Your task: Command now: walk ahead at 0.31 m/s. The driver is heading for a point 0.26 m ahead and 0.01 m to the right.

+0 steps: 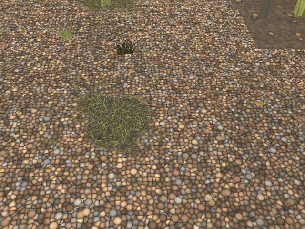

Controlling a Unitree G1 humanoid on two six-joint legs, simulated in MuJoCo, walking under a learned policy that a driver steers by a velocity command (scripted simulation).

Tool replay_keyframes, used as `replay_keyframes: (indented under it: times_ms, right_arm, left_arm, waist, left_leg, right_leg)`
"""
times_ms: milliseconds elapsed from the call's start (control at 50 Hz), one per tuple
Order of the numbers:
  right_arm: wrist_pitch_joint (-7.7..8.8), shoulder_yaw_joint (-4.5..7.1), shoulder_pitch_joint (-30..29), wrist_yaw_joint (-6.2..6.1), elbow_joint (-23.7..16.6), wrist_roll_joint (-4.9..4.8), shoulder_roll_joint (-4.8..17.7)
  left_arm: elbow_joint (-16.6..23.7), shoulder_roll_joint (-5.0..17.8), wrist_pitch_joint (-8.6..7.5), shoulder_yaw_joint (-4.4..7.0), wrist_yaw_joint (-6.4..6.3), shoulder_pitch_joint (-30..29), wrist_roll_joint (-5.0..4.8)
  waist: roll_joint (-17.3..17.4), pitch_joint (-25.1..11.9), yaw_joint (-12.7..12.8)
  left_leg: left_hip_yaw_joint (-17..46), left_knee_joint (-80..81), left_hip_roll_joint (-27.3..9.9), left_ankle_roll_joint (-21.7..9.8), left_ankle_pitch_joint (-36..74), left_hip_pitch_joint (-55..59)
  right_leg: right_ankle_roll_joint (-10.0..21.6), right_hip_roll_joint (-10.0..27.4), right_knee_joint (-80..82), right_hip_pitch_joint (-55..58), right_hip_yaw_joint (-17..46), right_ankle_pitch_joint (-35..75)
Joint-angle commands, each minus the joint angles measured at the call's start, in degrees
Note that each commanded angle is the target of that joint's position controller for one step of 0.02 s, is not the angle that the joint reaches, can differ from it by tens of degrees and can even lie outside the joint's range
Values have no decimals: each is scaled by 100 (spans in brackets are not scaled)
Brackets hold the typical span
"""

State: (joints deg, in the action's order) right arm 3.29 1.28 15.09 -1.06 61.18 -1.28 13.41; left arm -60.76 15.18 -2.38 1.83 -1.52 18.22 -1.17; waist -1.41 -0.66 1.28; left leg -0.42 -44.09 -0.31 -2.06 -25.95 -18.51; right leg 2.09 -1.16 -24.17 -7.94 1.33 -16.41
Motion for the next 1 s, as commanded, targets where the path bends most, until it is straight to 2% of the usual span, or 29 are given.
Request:
replay_keyframes:
  times_ms: [20,40,60,80,100,120,140,160,200,220,260,300,320,360,400,420,440,460,480,500,520,540,560,620,680,820,1000]
  right_arm:
    - [249,109,-219,77,-306,-29,416]
    - [255,142,162,88,-120,-17,387]
    - [225,187,589,86,70,-10,403]
    - [189,221,926,71,149,0,471]
    - [159,300,1417,20,151,49,893]
    - [174,393,1843,85,229,155,1517]
    - [249,293,1389,110,142,175,1173]
    - [295,214,870,121,-57,143,882]
    - [263,145,304,136,-296,111,745]
    - [217,94,324,110,-282,135,600]
    - [157,29,504,41,-189,222,485]
    - [105,37,438,-30,-200,237,659]
    - [77,67,489,-48,-180,225,793]
    - [26,99,532,-54,-140,173,875]
    - [-7,96,396,-42,-137,89,781]
    - [-21,95,317,-33,-131,44,737]
    - [-18,110,480,-13,-67,42,724]
    - [10,132,622,-9,-70,143,752]
    - [22,64,1350,0,70,232,368]
    - [-28,16,1271,-36,123,222,220]
    - [-114,39,995,-62,37,174,283]
    - [-192,53,829,-109,-19,147,342]
    - [-266,71,758,-142,-23,163,412]
    - [-402,93,957,-182,114,173,508]
    - [-417,81,828,-158,132,173,455]
    - [-422,71,747,-152,185,169,352]
    - [-303,36,889,-151,233,177,229]
  left_arm:
    - [421,991,-74,195,7,-388,-111]
    - [445,1020,-34,202,17,-391,-124]
    - [464,950,-14,178,29,-327,-102]
    - [507,693,-29,93,48,-387,-54]
    - [613,243,-77,-40,87,-404,93]
    - [783,133,-157,-39,55,-323,57]
    - [762,444,-193,27,38,-293,-53]
    - [733,616,-201,76,64,-349,-93]
    - [642,649,-161,142,56,-387,18]
    - [644,604,-142,160,63,-462,44]
    - [667,268,-100,99,90,-558,46]
    - [777,82,-64,20,75,-913,50]
    - [820,92,-39,7,64,-1068,51]
    - [836,218,24,22,49,-1146,35]
    - [821,307,54,50,47,-1151,47]
    - [775,336,47,72,47,-1060,84]
    - [720,494,41,131,28,-937,144]
    - [670,832,43,230,-17,-700,160]
    - [619,978,69,266,-20,-674,127]
    - [562,518,108,187,10,-626,81]
    - [522,335,135,147,32,-744,63]
    - [566,353,139,147,57,-1006,86]
    - [607,368,117,153,84,-1188,104]
    - [559,422,29,201,148,-1316,73]
    - [450,394,46,218,126,-1306,50]
    - [287,349,178,252,20,-1402,56]
    - [156,282,288,262,-67,-1397,74]
  waist:
    - [-449,660,-229]
    - [-395,495,-380]
    - [-288,374,-511]
    - [42,333,-651]
    - [1324,28,-727]
    - [2140,-68,-709]
    - [1234,252,-444]
    - [806,485,-279]
    - [684,443,-125]
    - [731,397,-117]
    - [771,223,-82]
    - [731,133,-126]
    - [753,69,-185]
    - [808,-8,-209]
    - [776,74,-126]
    - [675,94,-14]
    - [458,51,31]
    - [155,-190,-4]
    - [-394,-649,-361]
    - [-360,-775,-187]
    - [-338,-566,-191]
    - [-257,-384,-231]
    - [-204,-239,-247]
    - [-41,-351,-289]
    - [82,-400,-235]
    - [159,-64,-203]
    - [181,319,-139]
  left_leg:
    - [-147,1116,-166,-65,542,37]
    - [-420,1573,86,3,1207,881]
    - [-503,1716,259,72,1374,1530]
    - [-69,1976,10,20,1324,2001]
    - [1560,2583,-1160,-310,1512,2481]
    - [3499,3167,-2227,-1253,1867,2660]
    - [3602,3112,-2370,-1490,1878,2270]
    - [2815,2978,-2107,-1269,2446,1963]
    - [1634,2970,-1553,-844,3755,1737]
    - [1196,2971,-1321,-716,4355,1604]
    - [640,2834,-1038,-656,5320,1504]
    - [332,2737,-902,-649,5644,1288]
    - [318,2688,-921,-674,5728,1244]
    - [428,2627,-1041,-746,5691,1218]
    - [531,2502,-1092,-728,5341,1195]
    - [526,2359,-1024,-637,5063,1143]
    - [517,2209,-846,-470,4666,1113]
    - [369,1941,-581,-254,3992,929]
    - [220,1804,-274,7,2748,347]
    - [101,1674,-146,206,1722,255]
    - [95,1707,-87,287,1277,175]
    - [97,1744,-83,315,1278,207]
    - [110,1828,-66,310,1463,311]
    - [111,1953,-121,240,2241,923]
    - [120,1944,-167,184,2412,961]
    - [80,2081,-149,146,1806,722]
    - [108,2323,-202,78,905,226]
  right_leg:
    - [821,1300,1400,-660,1376,-1249]
    - [763,1074,1121,-1042,1053,-1120]
    - [707,892,767,-1372,879,-1079]
    - [522,632,19,-1697,577,-550]
    - [86,66,-1926,-2213,-137,-694]
    - [-69,-375,-3182,-3130,-170,-1861]
    - [-48,28,-4078,-3383,263,-1858]
    - [0,267,-4288,-3409,347,-1366]
    - [-50,516,-3851,-3128,162,-620]
    - [-104,527,-3587,-2855,56,-324]
    - [-208,455,-2838,-2388,-111,104]
    - [-269,358,-1891,-1868,-235,407]
    - [-287,283,-1604,-1648,-307,495]
    - [-266,224,-1280,-1322,-311,683]
    - [-125,213,-852,-1064,-282,923]
    - [-17,194,-386,-758,-289,1341]
    - [95,260,42,-340,-148,2150]
    - [234,631,-140,301,213,3811]
    - [719,1015,-662,1263,533,4728]
    - [960,1176,-702,1310,761,4506]
    - [959,1184,-569,1033,903,3896]
    - [886,1113,-475,713,923,3404]
    - [805,1003,-478,445,837,3305]
    - [605,704,-672,107,442,3719]
    - [549,604,-728,191,300,3579]
    - [468,508,-572,51,222,2583]
    - [291,404,-344,30,177,1432]
